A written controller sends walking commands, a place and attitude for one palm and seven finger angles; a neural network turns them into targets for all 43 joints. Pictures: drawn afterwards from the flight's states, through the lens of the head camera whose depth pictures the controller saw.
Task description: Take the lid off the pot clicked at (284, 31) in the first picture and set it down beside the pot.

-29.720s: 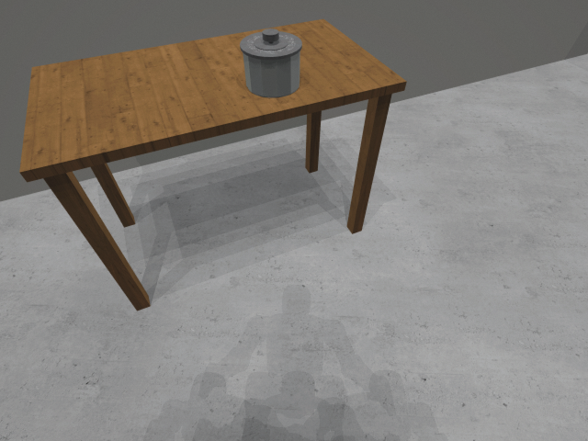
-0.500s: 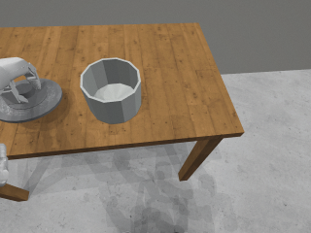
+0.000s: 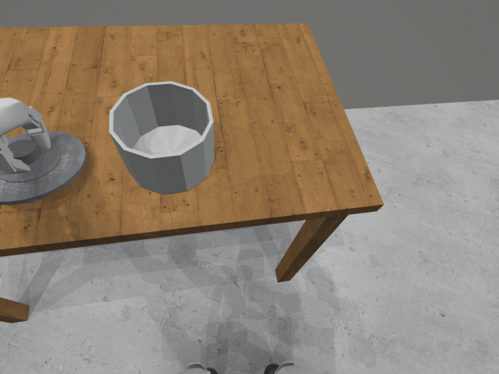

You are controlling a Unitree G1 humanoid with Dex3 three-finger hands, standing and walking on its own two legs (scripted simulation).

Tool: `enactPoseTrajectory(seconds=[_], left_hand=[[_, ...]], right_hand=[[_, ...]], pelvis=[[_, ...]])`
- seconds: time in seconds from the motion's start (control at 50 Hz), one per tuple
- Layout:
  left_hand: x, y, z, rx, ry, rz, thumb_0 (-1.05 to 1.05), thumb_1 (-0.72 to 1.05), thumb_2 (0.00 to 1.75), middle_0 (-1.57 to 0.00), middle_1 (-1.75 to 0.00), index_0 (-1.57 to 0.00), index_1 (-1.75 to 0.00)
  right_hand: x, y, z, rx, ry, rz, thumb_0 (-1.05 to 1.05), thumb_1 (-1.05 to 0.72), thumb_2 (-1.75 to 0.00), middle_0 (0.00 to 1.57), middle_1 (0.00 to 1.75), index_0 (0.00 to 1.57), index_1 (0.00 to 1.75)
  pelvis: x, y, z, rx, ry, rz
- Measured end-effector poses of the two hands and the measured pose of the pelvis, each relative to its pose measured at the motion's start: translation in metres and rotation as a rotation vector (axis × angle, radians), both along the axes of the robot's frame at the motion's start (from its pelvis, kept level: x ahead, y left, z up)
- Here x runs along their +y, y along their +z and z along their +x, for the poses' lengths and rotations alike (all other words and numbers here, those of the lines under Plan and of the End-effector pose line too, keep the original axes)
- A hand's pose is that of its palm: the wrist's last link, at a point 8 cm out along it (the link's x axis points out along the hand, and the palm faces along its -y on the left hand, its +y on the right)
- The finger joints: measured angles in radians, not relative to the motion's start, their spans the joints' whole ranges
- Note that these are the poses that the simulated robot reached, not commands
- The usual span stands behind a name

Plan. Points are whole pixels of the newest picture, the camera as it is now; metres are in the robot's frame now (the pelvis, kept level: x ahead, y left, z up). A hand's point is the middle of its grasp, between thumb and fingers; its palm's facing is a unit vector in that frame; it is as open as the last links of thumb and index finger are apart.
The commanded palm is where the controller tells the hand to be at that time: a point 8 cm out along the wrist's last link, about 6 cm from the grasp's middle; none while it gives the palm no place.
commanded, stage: lower the lid onto the table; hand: left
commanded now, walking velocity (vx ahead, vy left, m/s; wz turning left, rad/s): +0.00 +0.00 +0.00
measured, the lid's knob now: (23, 152) +0.47 +0.34 +0.03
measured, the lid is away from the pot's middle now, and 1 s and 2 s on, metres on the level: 0.23 0.24 0.24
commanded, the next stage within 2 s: open the fingers wide in 0.36 s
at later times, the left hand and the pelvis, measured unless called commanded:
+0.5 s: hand (5, 159) +0.45 +0.35 +0.04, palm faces -0.52 -0.14 -0.85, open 7.7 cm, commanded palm +0.47 +0.35 +0.09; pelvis -0.01 +0.01 -0.02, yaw -1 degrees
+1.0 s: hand (5, 170) +0.44 +0.35 +0.03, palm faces -0.46 -0.11 -0.88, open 7.9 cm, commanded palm +0.46 +0.34 +0.09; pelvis -0.02 +0.01 -0.01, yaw +0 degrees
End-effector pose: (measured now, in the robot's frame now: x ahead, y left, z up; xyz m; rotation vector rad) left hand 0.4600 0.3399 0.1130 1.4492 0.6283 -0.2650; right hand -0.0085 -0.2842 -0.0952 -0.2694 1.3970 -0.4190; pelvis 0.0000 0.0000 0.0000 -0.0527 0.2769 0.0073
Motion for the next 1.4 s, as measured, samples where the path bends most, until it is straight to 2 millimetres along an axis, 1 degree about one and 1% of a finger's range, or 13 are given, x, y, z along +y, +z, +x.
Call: enactPoseTrajectory(seconds=[0.06, 0.46, 0.56, 0.62, 0.7, 0.82, 0.96, 1.1, 1.26, 1.34, 1.4], left_hand=[[0.002, -0.005, 0.0, 0.011, -0.003, 0.007, -0.06, 0.26, 0.77, -0.78, -1.02, -0.62, -0.91], [0.015, -0.016, 0.007, 0.005, -0.005, 0.0, 0.0, 0.21, 0.73, -0.81, -1.05, -0.67, -0.98], [0.017, -0.02, -0.003, -0.06, -0.029, -0.011, -0.01, 0.23, 0.72, -0.8, -1.05, -0.64, -0.99], [0.014, -0.02, -0.007, -0.064, -0.046, 0.009, -0.02, 0.25, 0.72, -0.78, -1.05, -0.61, -0.99], [0.016, -0.02, -0.01, -0.084, -0.035, -0.006, -0.02, 0.28, 0.71, -0.76, -1.06, -0.59, -0.98], [0.015, -0.021, -0.013, -0.087, -0.031, 0.007, -0.01, 0.31, 0.7, -0.72, -1.07, -0.56, -0.98], [0.013, -0.02, -0.017, -0.085, -0.038, 0.011, -0.01, 0.34, 0.7, -0.67, -1.05, -0.52, -0.97], [0.012, -0.021, -0.018, -0.081, -0.042, 0.017, -0.01, 0.28, 0.68, -0.58, -1.02, -0.5, -0.96], [0.007, -0.021, -0.019, -0.081, -0.044, 0.015, 0.0, 0.17, 0.63, -0.46, -0.97, -0.44, -0.95], [0.007, -0.018, -0.019, -0.099, -0.04, 0.013, 0.0, 0.11, 0.61, -0.41, -0.95, -0.4, -0.93], [0.008, -0.02, -0.019, -0.087, -0.028, 0.015, 0.0, 0.07, 0.6, -0.38, -0.93, -0.37, -0.92]], right_hand=[[0.001, -0.001, -0.003, 0.011, -0.003, -0.003, 0.0, -0.91, -0.89, 0.2, 0.3, 0.2, 0.3], [0.012, -0.013, -0.015, 0.056, -0.006, 0.0, 0.0, -0.91, -0.89, 0.2, 0.3, 0.2, 0.3], [0.018, -0.016, -0.017, 0.068, -0.013, 0.026, 0.0, -0.91, -0.89, 0.2, 0.3, 0.2, 0.3], [0.021, -0.018, -0.016, 0.085, -0.006, 0.041, 0.0, -0.91, -0.89, 0.2, 0.3, 0.2, 0.3], [0.023, -0.018, -0.011, 0.061, -0.003, 0.046, 0.0, -0.91, -0.89, 0.2, 0.3, 0.2, 0.3], [0.023, -0.017, -0.004, 0.025, 0.01, 0.045, 0.0, -0.91, -0.89, 0.2, 0.3, 0.2, 0.3], [0.023, -0.015, -0.003, 0.014, 0.013, 0.045, 0.0, -0.91, -0.89, 0.2, 0.3, 0.2, 0.3], [0.023, -0.015, -0.004, 0.022, 0.017, 0.045, 0.0, -0.91, -0.89, 0.2, 0.3, 0.2, 0.3], [0.022, -0.016, -0.005, 0.032, 0.015, 0.055, 0.0, -0.91, -0.89, 0.2, 0.3, 0.2, 0.3], [0.02, -0.015, -0.004, 0.022, 0.011, 0.051, 0.0, -0.91, -0.89, 0.2, 0.3, 0.2, 0.3], [0.018, -0.015, -0.003, 0.018, 0.011, 0.053, 0.0, -0.91, -0.89, 0.2, 0.3, 0.2, 0.3]], pelvis=[[0.0, -0.001, 0.0, 0.008, -0.001, -0.002], [0.007, -0.016, -0.008, 0.064, -0.002, -0.018], [0.01, -0.017, -0.009, 0.068, -0.012, -0.018], [0.011, -0.016, -0.011, 0.062, -0.003, -0.022], [0.011, -0.016, -0.014, 0.058, -0.003, -0.02], [0.013, -0.016, -0.016, 0.048, -0.002, -0.021], [0.015, -0.014, -0.016, 0.037, -0.001, -0.02], [0.015, -0.013, -0.016, 0.032, 0.004, -0.019], [0.013, -0.012, -0.015, 0.029, 0.004, -0.015], [0.011, -0.012, -0.014, 0.029, 0.002, -0.013], [0.009, -0.012, -0.014, 0.029, 0.001, -0.012]])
